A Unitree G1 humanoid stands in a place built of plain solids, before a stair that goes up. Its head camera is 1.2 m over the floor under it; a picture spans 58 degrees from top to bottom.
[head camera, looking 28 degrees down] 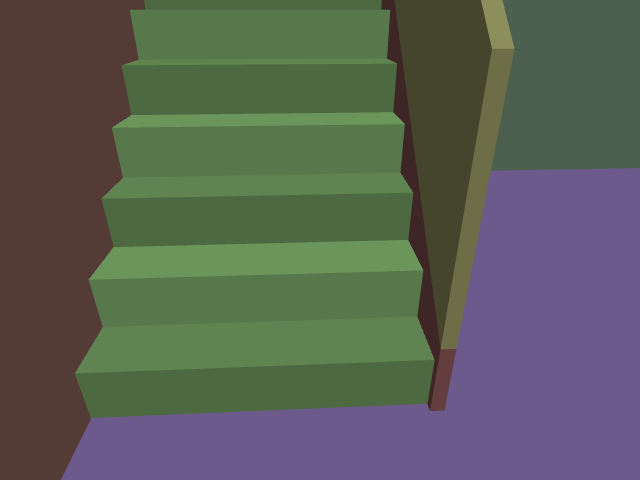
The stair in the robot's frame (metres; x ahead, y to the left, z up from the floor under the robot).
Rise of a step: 0.20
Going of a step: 0.22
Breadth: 1.14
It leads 3 degrees to the left of straight ahead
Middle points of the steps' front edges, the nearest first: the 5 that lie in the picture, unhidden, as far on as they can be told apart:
1.02 0.20 0.20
1.25 0.21 0.40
1.47 0.22 0.60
1.70 0.23 0.80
1.92 0.24 1.00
